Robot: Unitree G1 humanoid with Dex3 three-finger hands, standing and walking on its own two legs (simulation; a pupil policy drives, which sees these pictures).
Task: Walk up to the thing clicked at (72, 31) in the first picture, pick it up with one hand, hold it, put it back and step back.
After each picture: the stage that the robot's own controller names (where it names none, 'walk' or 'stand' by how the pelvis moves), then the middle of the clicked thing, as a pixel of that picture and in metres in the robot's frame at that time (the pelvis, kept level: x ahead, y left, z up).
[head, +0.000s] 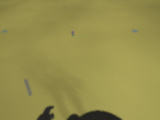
stand; (72, 33) +2.07 +0.67 -0.72
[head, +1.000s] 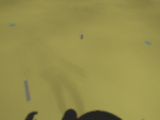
walk; (81, 36) +1.96 +0.34 -0.69
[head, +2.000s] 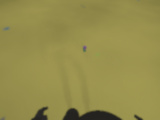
walk; (84, 48) +1.33 +0.18 -0.71
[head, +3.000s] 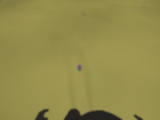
walk; (79, 68) +0.87 +0.20 -0.71
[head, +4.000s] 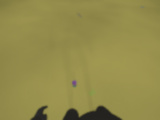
walk; (74, 83) +0.54 +0.20 -0.71
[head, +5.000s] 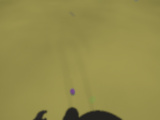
stand; (72, 92) +0.39 +0.23 -0.70
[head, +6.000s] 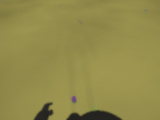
stand; (74, 99) +0.35 +0.22 -0.72
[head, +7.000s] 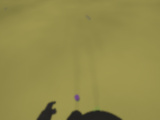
stand; (77, 98) +0.34 +0.19 -0.71
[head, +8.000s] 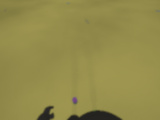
stand; (74, 100) +0.33 +0.21 -0.72
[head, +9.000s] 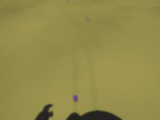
stand; (75, 98) +0.34 +0.21 -0.72
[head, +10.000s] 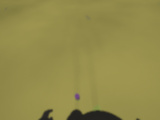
stand; (77, 97) +0.35 +0.20 -0.71
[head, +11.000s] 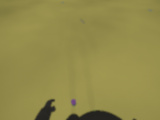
stand; (73, 102) +0.30 +0.20 -0.72
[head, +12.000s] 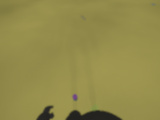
stand; (75, 97) +0.34 +0.21 -0.72
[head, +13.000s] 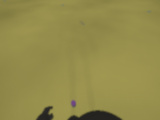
stand; (73, 103) +0.30 +0.21 -0.73
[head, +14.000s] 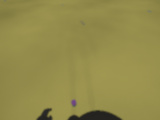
stand; (74, 103) +0.31 +0.21 -0.73
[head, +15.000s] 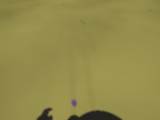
stand; (74, 103) +0.31 +0.21 -0.73
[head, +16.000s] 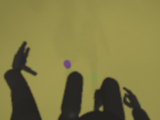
go down; (67, 64) +0.39 +0.23 -0.36
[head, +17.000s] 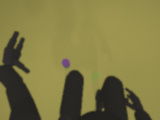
go down; (66, 63) +0.39 +0.23 -0.30
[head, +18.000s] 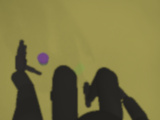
close in; (43, 59) +0.38 +0.27 -0.22
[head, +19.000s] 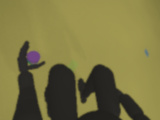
close; (33, 58) +0.38 +0.27 -0.22
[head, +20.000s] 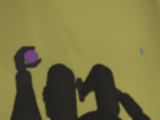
lift; (31, 58) +0.37 +0.27 -0.22
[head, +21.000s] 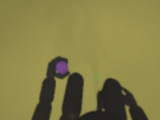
lift; (62, 69) +0.31 +0.22 -0.06
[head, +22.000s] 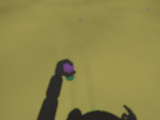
lift; (69, 72) +0.33 +0.17 +0.04
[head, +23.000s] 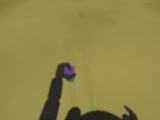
hold; (69, 74) +0.33 +0.17 +0.00
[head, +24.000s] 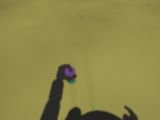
hold; (70, 75) +0.32 +0.17 +0.00
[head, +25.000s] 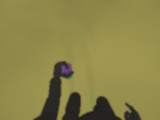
crouch; (67, 71) +0.35 +0.18 -0.06
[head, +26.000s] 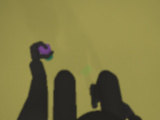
lower; (46, 52) +0.43 +0.28 -0.13
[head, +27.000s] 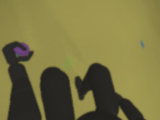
lower; (23, 53) +0.41 +0.29 -0.22
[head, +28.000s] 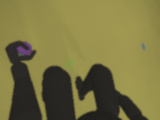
lower; (25, 52) +0.41 +0.29 -0.22
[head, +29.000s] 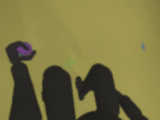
lower; (25, 52) +0.41 +0.29 -0.22
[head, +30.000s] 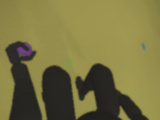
lower; (26, 52) +0.40 +0.29 -0.22
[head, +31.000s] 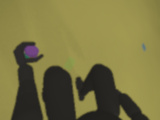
open; (31, 54) +0.40 +0.27 -0.22
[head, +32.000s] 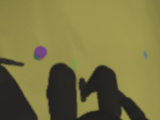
stand; (39, 53) +0.39 +0.26 -0.23
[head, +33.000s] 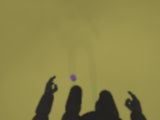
walk; (73, 78) +0.38 +0.20 -0.52
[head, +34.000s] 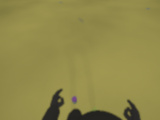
stand; (74, 100) +0.34 +0.19 -0.66
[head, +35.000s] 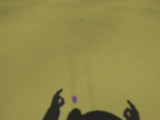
stand; (74, 99) +0.35 +0.19 -0.67
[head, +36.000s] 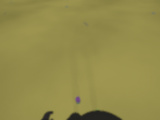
stand; (77, 100) +0.37 +0.18 -0.72
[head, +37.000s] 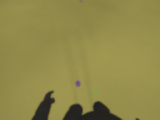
walk; (78, 83) +0.42 +0.14 -0.71
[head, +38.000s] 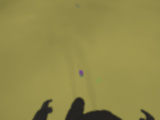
walk; (81, 73) +0.64 +0.20 -0.69
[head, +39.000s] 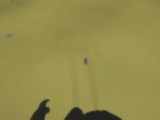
stand; (85, 61) +0.96 +0.18 -0.69
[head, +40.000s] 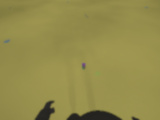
stand; (83, 66) +0.97 +0.18 -0.72
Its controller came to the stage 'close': yes
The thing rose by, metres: 0.71
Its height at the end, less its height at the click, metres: +0.00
